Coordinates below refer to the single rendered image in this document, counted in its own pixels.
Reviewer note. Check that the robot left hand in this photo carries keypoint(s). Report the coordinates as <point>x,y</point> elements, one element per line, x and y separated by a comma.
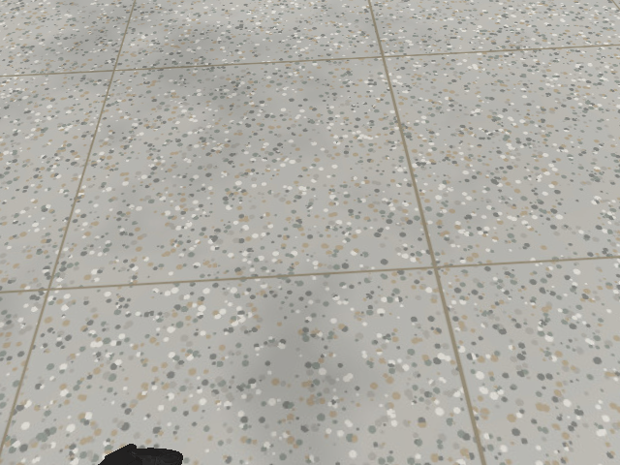
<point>130,455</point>

